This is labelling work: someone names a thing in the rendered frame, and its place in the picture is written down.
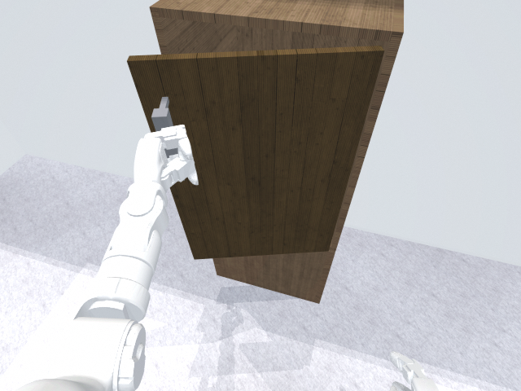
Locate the robot left forearm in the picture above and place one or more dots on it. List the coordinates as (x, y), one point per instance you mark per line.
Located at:
(120, 289)

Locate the robot left upper arm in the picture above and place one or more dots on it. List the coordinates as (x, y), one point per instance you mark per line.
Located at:
(97, 354)

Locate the cupboard door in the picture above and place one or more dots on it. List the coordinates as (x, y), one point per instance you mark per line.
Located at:
(273, 135)

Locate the handle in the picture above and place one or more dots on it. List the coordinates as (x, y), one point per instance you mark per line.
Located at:
(162, 119)

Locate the left robot hand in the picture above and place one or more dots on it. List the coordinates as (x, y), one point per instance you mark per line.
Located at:
(152, 164)

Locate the right robot hand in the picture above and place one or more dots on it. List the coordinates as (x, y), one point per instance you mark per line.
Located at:
(413, 374)

